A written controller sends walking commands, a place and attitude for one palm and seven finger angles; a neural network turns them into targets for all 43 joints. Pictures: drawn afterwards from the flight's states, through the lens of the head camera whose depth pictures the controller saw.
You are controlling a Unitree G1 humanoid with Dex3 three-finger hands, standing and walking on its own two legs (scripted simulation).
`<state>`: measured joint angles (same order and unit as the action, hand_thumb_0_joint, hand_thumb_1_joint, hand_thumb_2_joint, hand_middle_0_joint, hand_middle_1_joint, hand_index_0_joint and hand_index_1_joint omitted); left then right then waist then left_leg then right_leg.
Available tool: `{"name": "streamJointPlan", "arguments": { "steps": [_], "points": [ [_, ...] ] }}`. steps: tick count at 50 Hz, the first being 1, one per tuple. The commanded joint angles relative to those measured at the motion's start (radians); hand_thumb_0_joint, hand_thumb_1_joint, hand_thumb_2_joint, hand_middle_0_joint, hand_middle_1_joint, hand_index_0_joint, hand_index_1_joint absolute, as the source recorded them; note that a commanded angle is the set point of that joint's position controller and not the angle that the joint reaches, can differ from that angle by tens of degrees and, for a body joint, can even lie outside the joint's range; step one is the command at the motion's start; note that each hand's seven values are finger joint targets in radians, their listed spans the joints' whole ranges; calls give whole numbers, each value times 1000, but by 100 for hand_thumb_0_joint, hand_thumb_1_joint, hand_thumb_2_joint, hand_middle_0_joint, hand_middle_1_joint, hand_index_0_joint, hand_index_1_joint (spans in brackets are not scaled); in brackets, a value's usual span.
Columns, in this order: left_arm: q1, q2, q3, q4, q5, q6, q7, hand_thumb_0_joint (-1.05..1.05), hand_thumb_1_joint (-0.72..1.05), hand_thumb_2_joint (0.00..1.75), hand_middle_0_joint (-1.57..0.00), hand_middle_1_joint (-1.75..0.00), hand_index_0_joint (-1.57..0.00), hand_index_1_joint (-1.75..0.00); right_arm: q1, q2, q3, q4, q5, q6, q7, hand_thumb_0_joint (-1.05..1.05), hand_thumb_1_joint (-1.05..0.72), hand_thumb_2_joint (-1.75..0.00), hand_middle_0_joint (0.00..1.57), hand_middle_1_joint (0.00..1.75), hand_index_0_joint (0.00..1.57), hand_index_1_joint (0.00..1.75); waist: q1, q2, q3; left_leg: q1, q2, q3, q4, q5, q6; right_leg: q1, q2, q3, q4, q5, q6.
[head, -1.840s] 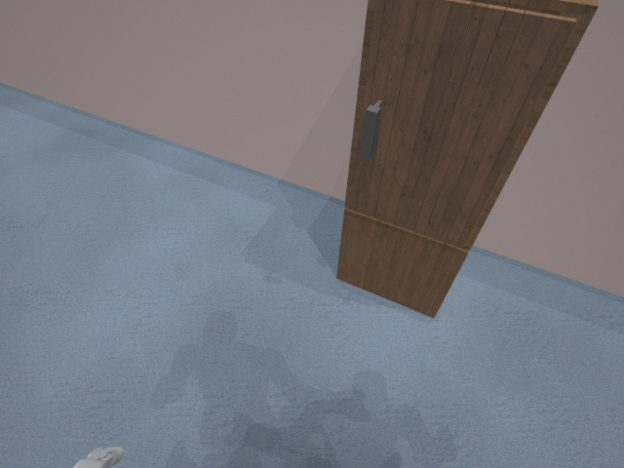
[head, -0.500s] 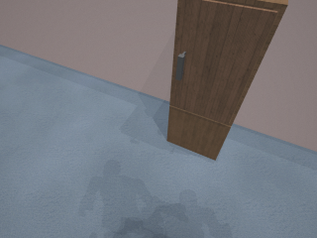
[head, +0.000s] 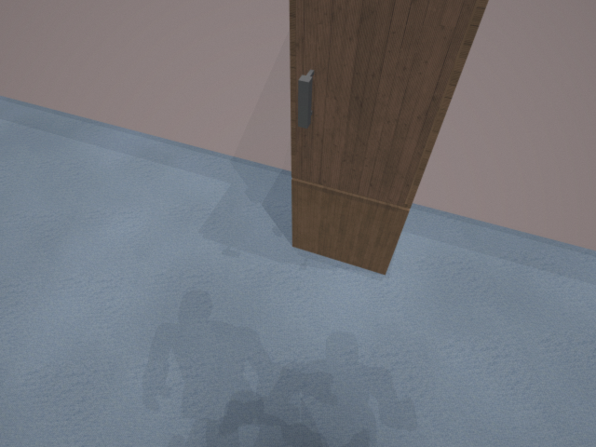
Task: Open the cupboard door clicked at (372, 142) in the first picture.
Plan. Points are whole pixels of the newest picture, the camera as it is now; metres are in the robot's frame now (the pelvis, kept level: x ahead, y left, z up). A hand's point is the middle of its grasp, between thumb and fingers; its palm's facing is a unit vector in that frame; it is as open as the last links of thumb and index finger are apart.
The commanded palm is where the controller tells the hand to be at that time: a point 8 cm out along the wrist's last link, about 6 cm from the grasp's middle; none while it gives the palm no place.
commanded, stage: turn to face it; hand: left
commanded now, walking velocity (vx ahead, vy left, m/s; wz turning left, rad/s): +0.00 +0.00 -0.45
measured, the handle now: (307, 98) +0.88 +0.05 -0.03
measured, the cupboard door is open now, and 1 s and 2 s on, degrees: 0 0 0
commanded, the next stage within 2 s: take the last steps up to it in 0.52 s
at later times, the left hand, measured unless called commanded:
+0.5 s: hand out of the picture +0.05 +0.21 -0.17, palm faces -0.09 -0.97 -0.21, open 7.4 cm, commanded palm none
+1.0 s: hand out of the picture +0.08 +0.19 -0.16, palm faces -0.22 -0.96 -0.18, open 7.3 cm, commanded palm none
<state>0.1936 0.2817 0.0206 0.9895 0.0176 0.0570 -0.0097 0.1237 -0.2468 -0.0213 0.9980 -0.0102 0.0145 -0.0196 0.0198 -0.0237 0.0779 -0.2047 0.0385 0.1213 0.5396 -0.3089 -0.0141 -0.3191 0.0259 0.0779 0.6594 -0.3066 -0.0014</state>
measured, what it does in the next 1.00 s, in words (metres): steps on the spot, turning right: left foot, then right foot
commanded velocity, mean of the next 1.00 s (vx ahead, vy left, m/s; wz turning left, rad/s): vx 0.12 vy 0.02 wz -0.18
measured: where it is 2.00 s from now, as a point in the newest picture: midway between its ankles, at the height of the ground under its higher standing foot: (295, 416)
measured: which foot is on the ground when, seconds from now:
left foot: down 0.00-0.06, up 0.08-0.50, down 0.52-0.88, up 0.90-1.00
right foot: down 0.00-0.52, up 0.54-0.86, down 0.88-1.00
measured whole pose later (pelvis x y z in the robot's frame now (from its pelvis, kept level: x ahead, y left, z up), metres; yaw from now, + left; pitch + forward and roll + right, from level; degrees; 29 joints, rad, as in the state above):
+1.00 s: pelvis +0.01 +0.03 +0.01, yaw -15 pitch -1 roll -1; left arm 0.31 0.15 0.04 1.03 0.03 -0.04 0.01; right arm 0.39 -0.19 -0.05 1.12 -0.03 0.03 0.01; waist -0.01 0.04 -0.01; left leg -0.41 0.07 0.08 0.95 -0.42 0.00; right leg -0.12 -0.02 -0.08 0.45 -0.33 0.01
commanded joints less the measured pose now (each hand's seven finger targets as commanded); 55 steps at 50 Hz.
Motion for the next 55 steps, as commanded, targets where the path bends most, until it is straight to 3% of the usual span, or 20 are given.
{"name": "streamJointPlan", "arguments": {
  "steps": [1, 2, 3, 4, 5, 7, 9, 18, 23, 24, 26, 28, 30, 38, 41, 42, 44, 45, 50, 55],
  "points": [
    [85, 83, 51, -94, 3, -14, 3, 0, 90, 90, -20, -30, -20, -30, -37, -200, -63, -97, -10, -11, -12, 0, -90, -90, 20, 30, 20, 30, 31, 174, -68, -84, 292, -149, -73, 355, 139, 70, -53, -64, 88, -89, 3],
    [145, 90, 59, -83, 7, -23, 2, 0, 90, 90, -20, -30, -20, -30, -53, -191, -65, -108, -10, -6, -11, 0, -90, -90, 20, 30, 20, 30, 62, 111, -73, -146, 227, -84, 68, 280, 85, 148, -69, -40, -56, 83, -5],
    [174, 178, 75, -84, 22, -39, 13, 0, 90, 90, -20, -30, -20, -30, -26, -127, -58, -127, -1, 3, -7, 0, -90, -90, 20, 30, 20, 30, 56, -203, -91, -274, 64, 24, 339, 8, -10, 194, -244, 261, -252, 290, -68],
    [191, 212, 75, -88, 9, -42, 22, 0, 90, 90, -20, -30, -20, -30, -47, -97, -51, -147, 4, 6, -7, 0, -90, -90, 20, 30, 20, 30, 63, -278, -84, -327, -21, -63, 499, -280, -29, 119, -377, 470, -369, 409, -170],
    [167, 196, 77, -98, 7, -42, 30, 0, 90, 90, -20, -30, -20, -30, -57, -104, -54, -140, 3, 14, -8, 0, -90, -90, 20, 30, 20, 30, 58, -212, -75, -318, 2, -163, 576, -256, -19, 64, -363, 498, -409, 265, -204],
    [67, 147, 69, -123, 5, -43, 31, 0, 90, 90, -20, -30, -20, -30, -12, -101, -60, -108, -2, 9, -2, 0, -90, -90, 20, 30, 20, 30, 1, -80, -61, -338, 22, -172, 622, -113, -24, 75, -282, 370, -368, 206, -201],
    [52, 118, 68, -129, 3, -50, 33, 0, 90, 90, -20, -30, -20, -30, 37, -78, -56, -84, -5, 8, -1, 0, -90, -90, 20, 30, 20, 30, -16, -89, -122, -302, 22, -148, 584, -58, -37, 115, -234, 273, -338, 288, -172],
    [133, 101, 85, -96, 14, -45, 35, 0, 90, 90, -20, -30, -20, -30, 16, -37, -47, -92, 3, -3, -13, 0, -90, -90, 20, 30, 20, 30, 24, -115, -146, -243, -4, -120, 299, -113, -36, 186, -222, 316, -323, 377, -197],
    [59, 103, 86, -106, 8, -32, 34, 0, 90, 90, -20, -30, -20, -30, 149, -28, -41, -59, 10, -20, -22, 0, -90, -90, 20, 30, 20, 30, -37, -117, -152, 26, -27, -100, -61, 30, -8, 29, -167, 308, -279, 281, -132],
    [48, 79, 80, -115, 2, -30, 32, 0, 90, 90, -20, -30, -20, -30, 187, -46, -43, -48, 10, -27, -25, 0, -90, -90, 20, 30, 20, 30, -54, -63, -155, 132, 9, -120, -146, 55, 6, -54, -120, 265, -238, 197, -93],
    [47, 7, 67, -144, -2, -26, 19, 0, 90, 90, -20, -30, -20, -30, 163, -172, -60, -80, -9, -27, -24, 0, -90, -90, 20, 30, 20, 30, -46, 310, -67, 93, 362, -489, -331, 26, 156, -272, 64, 5, 107, -197, 9],
    [17, 48, 86, -126, 14, -14, 17, 0, 90, 90, -20, -30, -20, -30, 86, -125, -46, -95, -16, -26, -31, 0, -90, -90, 20, 30, 20, 30, -15, 222, -3, -103, 339, -448, -331, 94, 191, -216, 16, 28, 381, -174, 29],
    [82, 26, 85, -89, 13, -11, 5, 0, 90, 90, -20, -30, -20, -30, 33, -101, -37, -109, -18, -31, -29, 0, -90, -90, 20, 30, 20, 30, 22, 152, -16, -85, 241, -270, -290, 174, 165, -205, 0, -11, 483, -94, 39],
    [-26, -37, 35, -101, 13, -42, -12, 0, 90, 90, -20, -30, -20, -30, 253, -110, -49, 3, -25, -38, -9, 0, -90, -90, 20, 30, 20, 30, -75, 196, 2, 36, 247, -271, -311, -52, 180, -80, -40, -154, 40, -164, 14],
    [83, -53, 33, -43, 9, -61, -9, 0, 90, 90, -20, -30, -20, -30, 255, -97, -43, 31, -18, -37, -5, 0, -90, -90, 20, 30, 20, 30, -17, 142, -25, -27, 200, -214, -213, -72, 131, 138, -19, -191, -208, -20, -1],
    [143, -30, 39, -14, 10, -73, -2, 0, 90, 90, -20, -30, -20, -30, 250, -67, -39, 34, -12, -41, -1, 0, -90, -90, 20, 30, 20, 30, 9, 85, -44, -114, 156, -161, -114, -87, 95, 275, -60, -143, -288, 11, -17],
    [320, 130, 74, 41, 10, -88, 19, 0, 90, 90, -20, -30, -20, -30, 156, 4, -21, -34, -9, -52, 12, 0, -90, -90, 20, 30, 20, 30, 95, -245, -32, -505, 6, 15, 295, -298, 8, 487, -435, 350, -474, -146, -180],
    [338, 132, 74, 48, 3, -92, 26, 0, 90, 90, -20, -30, -20, -30, 102, -46, -35, -50, -20, -47, 16, 0, -90, -90, 20, 30, 20, 30, 100, -165, -23, -533, 47, -74, 404, -257, 13, 406, -465, 386, -508, -277, -225],
    [179, 26, 53, 40, 13, -116, 34, 0, 90, 90, -20, -30, -20, -30, 162, 16, -43, -5, -20, -30, 42, 0, -90, -90, 20, 30, 20, 30, -15, -110, 80, -440, 96, -61, 446, -13, -10, 169, -346, 72, -508, -61, -148],
    [181, 51, 57, 74, 18, -124, 32, 0, 90, 90, -20, -30, -20, -30, 152, 41, -44, -30, -8, -36, 61, 0, -90, -90, 20, 30, 20, 30, -29, -130, 74, -279, 81, -13, 232, 54, -3, 87, -317, -45, -479, -19, -112]
  ]
}}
